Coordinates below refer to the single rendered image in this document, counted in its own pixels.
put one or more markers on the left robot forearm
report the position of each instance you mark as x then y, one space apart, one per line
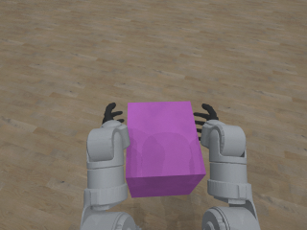
106 186

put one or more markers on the robot right upper arm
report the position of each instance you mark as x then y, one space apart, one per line
228 218

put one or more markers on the robot right hand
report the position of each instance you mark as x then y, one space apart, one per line
211 116

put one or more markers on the carton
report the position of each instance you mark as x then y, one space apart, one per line
164 156

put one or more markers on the right robot forearm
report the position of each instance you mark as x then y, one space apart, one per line
228 180

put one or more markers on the robot left upper arm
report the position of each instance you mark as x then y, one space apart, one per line
109 221

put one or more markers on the robot left hand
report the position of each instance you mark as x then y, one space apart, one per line
109 115

